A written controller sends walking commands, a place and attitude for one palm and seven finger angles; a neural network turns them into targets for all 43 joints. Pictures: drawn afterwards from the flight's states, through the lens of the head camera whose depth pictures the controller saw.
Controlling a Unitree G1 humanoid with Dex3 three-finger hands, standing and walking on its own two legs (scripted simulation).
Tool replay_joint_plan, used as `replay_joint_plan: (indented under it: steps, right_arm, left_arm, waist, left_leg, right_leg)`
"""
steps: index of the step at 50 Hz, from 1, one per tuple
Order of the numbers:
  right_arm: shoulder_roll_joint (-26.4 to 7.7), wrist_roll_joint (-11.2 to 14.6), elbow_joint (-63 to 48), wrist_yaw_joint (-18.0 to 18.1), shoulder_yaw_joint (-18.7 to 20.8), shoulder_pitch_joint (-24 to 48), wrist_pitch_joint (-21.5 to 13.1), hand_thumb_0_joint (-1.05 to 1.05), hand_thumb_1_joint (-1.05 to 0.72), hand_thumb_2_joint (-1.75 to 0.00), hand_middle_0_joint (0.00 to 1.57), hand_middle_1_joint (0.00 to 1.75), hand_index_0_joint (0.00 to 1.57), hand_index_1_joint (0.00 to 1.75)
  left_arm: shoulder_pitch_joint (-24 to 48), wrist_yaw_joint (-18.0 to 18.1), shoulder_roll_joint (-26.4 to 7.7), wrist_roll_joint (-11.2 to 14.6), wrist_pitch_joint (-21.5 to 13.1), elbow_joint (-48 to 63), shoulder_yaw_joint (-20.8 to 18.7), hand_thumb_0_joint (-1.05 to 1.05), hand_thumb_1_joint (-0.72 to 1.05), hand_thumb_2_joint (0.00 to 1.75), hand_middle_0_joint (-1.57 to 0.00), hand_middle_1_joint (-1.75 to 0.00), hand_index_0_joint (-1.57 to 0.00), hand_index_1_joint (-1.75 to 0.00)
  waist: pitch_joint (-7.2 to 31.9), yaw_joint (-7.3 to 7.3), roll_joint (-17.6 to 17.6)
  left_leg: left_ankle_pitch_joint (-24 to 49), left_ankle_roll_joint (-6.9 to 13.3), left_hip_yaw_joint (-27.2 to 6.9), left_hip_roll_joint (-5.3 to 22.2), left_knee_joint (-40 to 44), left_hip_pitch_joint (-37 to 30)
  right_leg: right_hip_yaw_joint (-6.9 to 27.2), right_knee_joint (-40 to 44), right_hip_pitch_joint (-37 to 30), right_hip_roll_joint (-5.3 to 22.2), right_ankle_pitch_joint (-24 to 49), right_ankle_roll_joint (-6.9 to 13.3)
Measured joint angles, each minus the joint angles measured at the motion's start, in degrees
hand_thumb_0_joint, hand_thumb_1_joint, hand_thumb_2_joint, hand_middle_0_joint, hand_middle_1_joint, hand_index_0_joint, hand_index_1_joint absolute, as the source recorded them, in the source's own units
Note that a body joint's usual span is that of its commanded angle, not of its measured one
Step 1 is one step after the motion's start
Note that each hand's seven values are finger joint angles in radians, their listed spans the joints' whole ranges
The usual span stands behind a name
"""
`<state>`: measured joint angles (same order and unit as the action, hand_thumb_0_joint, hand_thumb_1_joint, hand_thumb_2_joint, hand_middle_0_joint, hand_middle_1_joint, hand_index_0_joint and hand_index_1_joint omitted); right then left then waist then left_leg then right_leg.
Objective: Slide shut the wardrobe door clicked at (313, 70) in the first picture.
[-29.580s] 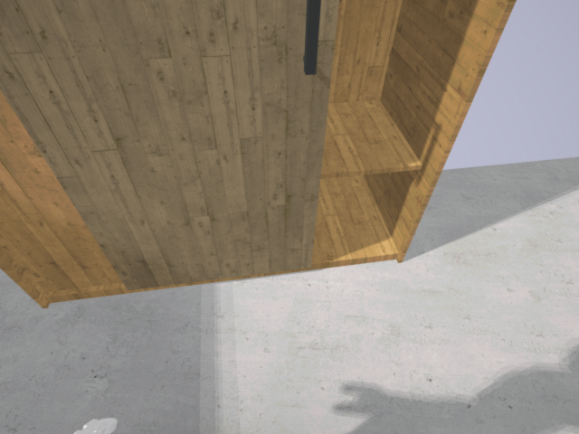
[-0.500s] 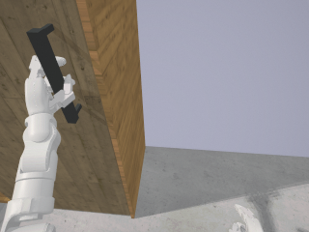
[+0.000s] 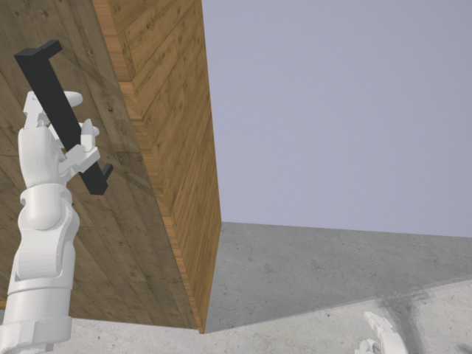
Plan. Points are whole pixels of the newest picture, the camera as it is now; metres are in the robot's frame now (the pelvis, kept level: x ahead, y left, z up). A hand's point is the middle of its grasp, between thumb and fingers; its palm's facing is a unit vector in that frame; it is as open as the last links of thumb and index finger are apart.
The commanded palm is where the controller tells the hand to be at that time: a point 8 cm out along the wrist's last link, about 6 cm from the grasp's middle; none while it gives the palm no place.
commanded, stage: stop walking and hold the door there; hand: left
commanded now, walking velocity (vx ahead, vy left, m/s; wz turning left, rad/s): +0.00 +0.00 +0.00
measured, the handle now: (78, 126) +0.38 +0.26 +0.24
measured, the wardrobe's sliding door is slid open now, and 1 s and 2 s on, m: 0.00 0.00 0.00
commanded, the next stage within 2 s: loosen the grip on the handle in 1.66 s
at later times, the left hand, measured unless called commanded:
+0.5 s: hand (84, 149) +0.34 +0.24 +0.23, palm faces +0.28 -0.94 -0.17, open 6.4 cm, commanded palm +0.30 +0.27 +0.22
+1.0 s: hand (86, 149) +0.33 +0.23 +0.23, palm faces +0.21 -0.97 -0.13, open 6.1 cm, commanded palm +0.30 +0.27 +0.22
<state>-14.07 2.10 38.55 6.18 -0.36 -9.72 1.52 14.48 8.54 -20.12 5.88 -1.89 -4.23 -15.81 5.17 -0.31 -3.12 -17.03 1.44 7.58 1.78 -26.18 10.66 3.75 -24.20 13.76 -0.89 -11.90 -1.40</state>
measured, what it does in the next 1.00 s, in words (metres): steps to the left: right foot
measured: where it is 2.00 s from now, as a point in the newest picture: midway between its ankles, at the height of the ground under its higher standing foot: outside the picture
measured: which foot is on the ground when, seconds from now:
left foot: down 0.00-1.00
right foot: down 0.00-0.42, up 0.44-0.74, down 0.76-1.00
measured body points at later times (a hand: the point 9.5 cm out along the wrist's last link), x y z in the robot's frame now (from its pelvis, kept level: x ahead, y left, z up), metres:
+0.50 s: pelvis -0.05 +0.05 -0.01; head -0.04 +0.04 +0.44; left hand +0.32 +0.29 +0.23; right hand +0.12 -0.21 -0.10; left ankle -0.04 +0.10 -0.74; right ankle -0.03 -0.11 -0.72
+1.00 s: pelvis -0.07 +0.07 +0.00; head -0.09 +0.06 +0.45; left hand +0.32 +0.28 +0.24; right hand +0.05 -0.20 -0.10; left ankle -0.04 +0.10 -0.74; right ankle -0.10 -0.03 -0.74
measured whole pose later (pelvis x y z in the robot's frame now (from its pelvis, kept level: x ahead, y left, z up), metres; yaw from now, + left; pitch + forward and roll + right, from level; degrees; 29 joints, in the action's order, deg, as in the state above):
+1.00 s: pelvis -0.07 +0.07 +0.00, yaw -8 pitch +0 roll -1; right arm -15.3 0.9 39.6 5.4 -1.5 -10.9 0.9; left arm 25.3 8.1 -20.6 5.5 0.7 -13.7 -12.9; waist 3.3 -0.3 -2.4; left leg -11.6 6.2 15.4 -1.5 -23.3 13.6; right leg -2.1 -26.3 11.2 -0.9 -15.5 0.8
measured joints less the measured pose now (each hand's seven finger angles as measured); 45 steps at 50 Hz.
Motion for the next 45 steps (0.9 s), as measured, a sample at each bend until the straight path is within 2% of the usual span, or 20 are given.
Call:
replay_joint_plan:
  steps: [7,11,17,18,21,23,25,26,29,32,35,38,41,45]
  right_arm:
    - [-0.37,0.04,0.02,0.17,0.21,-0.08,0.10,0.02,-0.90,-0.90,0.20,0.30,0.21,0.30]
    - [-1.05,0.15,-0.88,0.22,0.66,0.63,1.29,0.02,-0.90,-0.90,0.20,0.30,0.21,0.30]
    - [-2.89,0.11,-2.02,-0.10,1.45,2.84,3.89,0.02,-0.90,-0.90,0.20,0.30,0.20,0.30]
    - [-3.10,0.13,-2.02,-0.17,1.53,3.17,4.21,0.02,-0.90,-0.90,0.20,0.30,0.20,0.30]
    - [-2.77,0.36,-2.11,-0.47,1.45,4.00,4.92,0.02,-0.90,-0.90,0.20,0.30,0.20,0.30]
    - [-1.83,0.54,-2.55,-0.81,0.95,4.51,5.10,0.02,-0.90,-0.90,0.20,0.30,0.20,0.30]
    - [-0.58,0.29,-3.21,-1.28,0.49,4.20,4.62,0.02,-0.90,-0.90,0.20,0.30,0.20,0.30]
    - [-0.03,0.16,-3.29,-1.45,0.19,3.74,4.07,0.02,-0.90,-0.90,0.20,0.30,0.20,0.30]
    - [1.76,-0.13,-2.31,-1.81,-0.82,2.01,2.57,0.02,-0.90,-0.90,0.20,0.30,0.20,0.30]
    - [3.23,-0.73,-0.62,-1.77,-2.05,0.40,1.48,0.01,-0.90,-0.90,0.20,0.30,0.21,0.30]
    - [3.56,-1.49,0.49,-1.72,-2.90,-0.87,0.49,0.02,-0.90,-0.90,0.20,0.30,0.21,0.30]
    - [3.15,-1.98,0.89,-1.95,-3.07,-1.35,-0.14,0.02,-0.90,-0.90,0.21,0.30,0.21,0.30]
    - [1.46,-1.95,1.26,-1.81,-2.68,-0.58,-0.28,0.02,-0.90,-0.90,0.21,0.30,0.21,0.30]
    - [-0.09,-1.05,0.92,-1.31,-1.84,-0.83,-0.24,0.02,-0.90,-0.90,0.21,0.30,0.21,0.30]
  left_arm:
    - [0.07,-0.02,-0.21,-0.09,-0.05,-0.42,-0.25,-0.07,0.69,0.79,-0.46,-1.41,-0.19,-1.33]
    - [1.07,0.14,-0.43,-0.46,0.47,-0.42,-0.17,-0.08,0.69,0.78,-0.46,-1.41,-0.19,-1.34]
    - [5.35,-0.06,-0.66,-1.26,1.03,-1.22,1.42,-0.09,0.68,0.74,-0.46,-1.41,-0.21,-1.36]
    - [6.19,-0.19,-0.70,-1.35,1.11,-1.36,1.90,-0.09,0.68,0.74,-0.46,-1.41,-0.22,-1.36]
    - [8.83,-0.55,-1.03,-1.51,1.55,-1.69,3.37,-0.09,0.68,0.73,-0.46,-1.41,-0.23,-1.37]
    - [9.80,-0.44,-1.54,-1.40,1.61,-1.89,3.77,-0.08,0.68,0.72,-0.46,-1.41,-0.23,-1.37]
    - [10.06,-0.06,-1.17,-1.41,1.52,-2.39,3.65,-0.08,0.69,0.73,-0.46,-1.41,-0.23,-1.36]
    - [10.28,0.16,-0.50,-1.35,1.58,-2.77,3.65,-0.07,0.70,0.73,-0.46,-1.41,-0.22,-1.36]
    - [10.90,0.36,1.15,-1.24,1.90,-3.95,3.80,-0.05,0.72,0.75,-0.46,-1.41,-0.21,-1.36]
    - [10.93,0.21,1.50,-1.05,2.20,-4.66,3.97,-0.04,0.73,0.77,-0.46,-1.41,-0.21,-1.37]
    - [10.30,-0.01,1.12,-0.87,2.17,-4.98,3.94,-0.04,0.74,0.78,-0.46,-1.41,-0.22,-1.38]
    - [10.18,-0.33,-0.05,-0.61,2.16,-5.43,3.41,-0.05,0.73,0.78,-0.46,-1.41,-0.23,-1.38]
    - [10.00,-0.53,-0.41,-0.56,1.99,-5.93,2.52,-0.05,0.72,0.77,-0.46,-1.41,-0.24,-1.39]
    - [11.00,-0.76,-0.57,-0.48,2.74,-7.09,2.81,-0.04,0.72,0.76,-0.46,-1.41,-0.24,-1.39]
  waist:
    - [-0.13,-0.23,-0.26]
    - [-1.00,-0.63,-0.97]
    - [-3.51,-0.98,-1.43]
    - [-3.83,-1.07,-1.34]
    - [-5.16,-1.26,0.19]
    - [-6.00,-0.71,1.35]
    - [-6.13,0.20,1.55]
    - [-6.03,0.53,1.34]
    - [-5.22,0.86,1.21]
    - [-4.60,1.09,1.81]
    - [-4.30,1.15,1.62]
    - [-4.16,0.87,1.65]
    - [-4.78,0.38,-0.62]
    - [-4.11,0.26,-0.84]
  left_leg:
    - [0.33,-0.02,-0.06,0.08,0.27,0.06]
    - [0.35,0.16,-0.33,-0.02,-1.11,1.56]
    - [0.78,-0.63,-1.78,-1.99,-4.39,5.14]
    - [0.61,-0.31,-1.78,-2.52,-4.02,5.23]
    - [2.08,3.17,-0.58,-4.53,-2.80,5.17]
    - [2.54,4.65,1.30,-5.13,-2.33,4.67]
    - [2.72,5.14,3.35,-4.78,-1.66,4.12]
    - [2.88,5.24,3.97,-4.49,-1.28,3.88]
    - [3.63,5.54,4.85,-4.09,0.10,3.28]
    - [4.75,5.46,5.74,-4.24,2.50,2.04]
    - [5.95,5.15,6.58,-4.51,4.88,1.09]
    - [5.86,3.19,7.25,-4.93,4.11,2.10]
    - [5.08,1.67,7.07,-3.37,2.05,3.41]
    - [4.99,4.33,6.96,-2.64,1.17,4.14]
  right_leg:
    - [-0.08,0.60,-0.12,-0.06,0.46,0.05]
    - [-0.33,0.49,0.65,0.15,0.97,-0.20]
    - [0.03,-0.86,3.21,1.89,1.89,-1.72]
    - [0.25,-1.22,3.70,2.31,2.01,-2.17]
    - [1.43,-2.77,5.06,4.04,2.22,-3.36]
    - [-0.03,-7.85,7.08,5.13,-1.26,-2.32]
    - [-0.84,-18.92,10.13,4.17,-9.25,-1.12]
    - [-1.43,-23.79,11.06,3.46,-10.90,-0.69]
    - [-3.70,-29.70,10.66,2.22,-10.92,-0.54]
    - [-5.38,-23.91,6.65,1.82,-10.15,-0.48]
    - [-6.31,-13.12,1.53,1.47,-9.22,0.15]
    - [-6.49,-2.43,-3.16,1.60,-4.53,1.89]
    - [-6.65,-0.85,-3.29,0.29,-3.30,2.45]
    - [-6.78,-0.96,-2.87,-0.48,-2.94,2.27]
